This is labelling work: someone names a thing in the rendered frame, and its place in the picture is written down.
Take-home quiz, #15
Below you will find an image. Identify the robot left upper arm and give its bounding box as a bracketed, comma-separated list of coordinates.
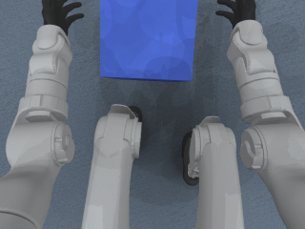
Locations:
[0, 120, 75, 229]

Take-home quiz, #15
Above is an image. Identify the left robot forearm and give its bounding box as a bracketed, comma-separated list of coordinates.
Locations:
[6, 24, 72, 164]

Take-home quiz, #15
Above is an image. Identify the right robot forearm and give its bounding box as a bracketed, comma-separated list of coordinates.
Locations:
[227, 19, 305, 134]

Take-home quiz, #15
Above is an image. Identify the robot right upper arm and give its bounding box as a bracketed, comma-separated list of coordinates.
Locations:
[239, 123, 305, 229]

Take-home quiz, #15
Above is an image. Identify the left robot hand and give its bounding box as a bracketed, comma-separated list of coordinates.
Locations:
[41, 0, 85, 36]

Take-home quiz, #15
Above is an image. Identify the right robot hand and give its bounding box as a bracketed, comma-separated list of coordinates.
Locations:
[215, 0, 256, 29]

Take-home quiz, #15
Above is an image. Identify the carton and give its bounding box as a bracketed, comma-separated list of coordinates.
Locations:
[100, 0, 198, 82]

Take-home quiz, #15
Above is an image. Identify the left robot thigh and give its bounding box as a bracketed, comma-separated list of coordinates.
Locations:
[81, 113, 142, 229]

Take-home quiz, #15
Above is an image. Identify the robot right foot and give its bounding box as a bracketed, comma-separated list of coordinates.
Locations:
[181, 132, 199, 186]

